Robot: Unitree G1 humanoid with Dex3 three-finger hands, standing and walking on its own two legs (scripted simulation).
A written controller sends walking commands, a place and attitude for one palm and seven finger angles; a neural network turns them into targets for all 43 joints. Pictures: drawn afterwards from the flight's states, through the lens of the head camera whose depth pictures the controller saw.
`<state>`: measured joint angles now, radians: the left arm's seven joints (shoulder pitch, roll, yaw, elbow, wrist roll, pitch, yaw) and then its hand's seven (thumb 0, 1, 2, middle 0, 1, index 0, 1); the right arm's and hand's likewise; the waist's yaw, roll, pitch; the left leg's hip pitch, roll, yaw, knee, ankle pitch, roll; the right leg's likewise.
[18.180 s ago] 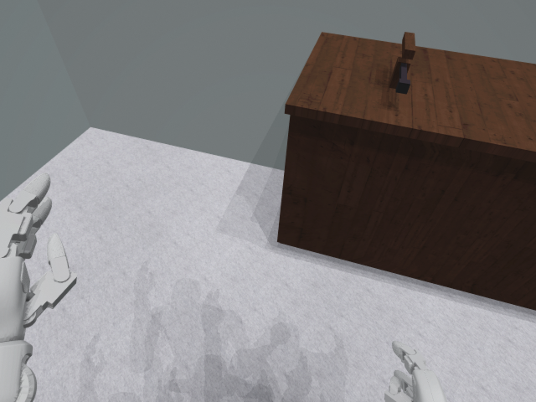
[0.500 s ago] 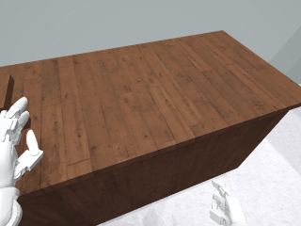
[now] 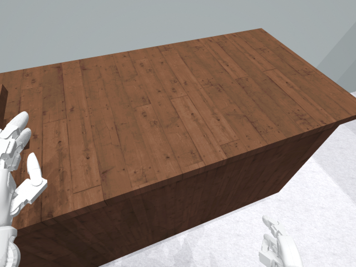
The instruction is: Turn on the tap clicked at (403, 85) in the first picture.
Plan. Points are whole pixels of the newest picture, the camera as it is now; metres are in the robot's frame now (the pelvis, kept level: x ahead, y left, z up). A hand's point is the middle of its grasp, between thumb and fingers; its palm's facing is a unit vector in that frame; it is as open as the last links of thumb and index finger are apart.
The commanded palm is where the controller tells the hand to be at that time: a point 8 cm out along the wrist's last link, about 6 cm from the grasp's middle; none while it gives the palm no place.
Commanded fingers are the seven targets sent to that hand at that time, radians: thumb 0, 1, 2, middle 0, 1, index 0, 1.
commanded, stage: shuffle to correct the standing spot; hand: left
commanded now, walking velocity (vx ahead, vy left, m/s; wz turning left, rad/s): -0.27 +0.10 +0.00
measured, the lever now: out of the picture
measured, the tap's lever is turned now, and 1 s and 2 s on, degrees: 0 0 0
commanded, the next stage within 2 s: come to a stop and stand still in 0.24 s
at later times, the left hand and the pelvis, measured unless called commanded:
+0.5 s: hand out of the picture +0.14 +0.28 +0.17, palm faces +0.42 -0.81 -0.40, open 7.5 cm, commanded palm +0.08 +0.31 +0.18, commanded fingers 0.00 0.90 0.90 -0.20 -0.30 -0.20 -0.30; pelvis -0.08 +0.03 -0.01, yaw -1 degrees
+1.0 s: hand out of the picture +0.13 +0.27 +0.16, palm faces +0.35 -0.86 -0.38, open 7.5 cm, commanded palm +0.07 +0.31 +0.18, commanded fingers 0.00 0.90 0.90 -0.20 -0.30 -0.20 -0.30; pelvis -0.09 +0.03 +0.00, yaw -2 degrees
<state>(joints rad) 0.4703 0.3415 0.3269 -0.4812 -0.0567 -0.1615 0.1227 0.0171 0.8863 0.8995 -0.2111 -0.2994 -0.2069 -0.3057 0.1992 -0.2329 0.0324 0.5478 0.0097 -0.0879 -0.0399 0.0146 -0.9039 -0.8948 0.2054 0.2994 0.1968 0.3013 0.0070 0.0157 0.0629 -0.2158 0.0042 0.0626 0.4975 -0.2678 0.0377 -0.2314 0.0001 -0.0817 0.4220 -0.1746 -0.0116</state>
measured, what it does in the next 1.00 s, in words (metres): steps on the spot: right foot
